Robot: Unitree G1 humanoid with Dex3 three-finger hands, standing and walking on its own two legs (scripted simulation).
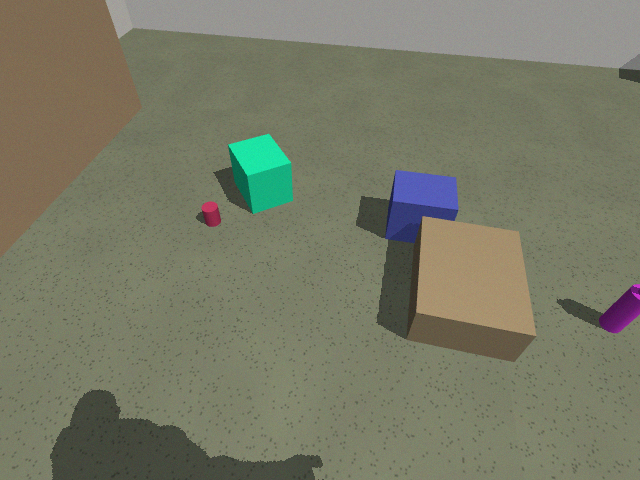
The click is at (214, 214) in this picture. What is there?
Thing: squat round
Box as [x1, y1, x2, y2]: [201, 201, 220, 226]
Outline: 206,202 201,207 205,222 209,226 214,226 220,222 216,203 211,201
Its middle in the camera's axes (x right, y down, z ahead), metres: -0.46 -0.09 +1.72
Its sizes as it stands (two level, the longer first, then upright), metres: 0.068 0.068 0.089
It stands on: the floor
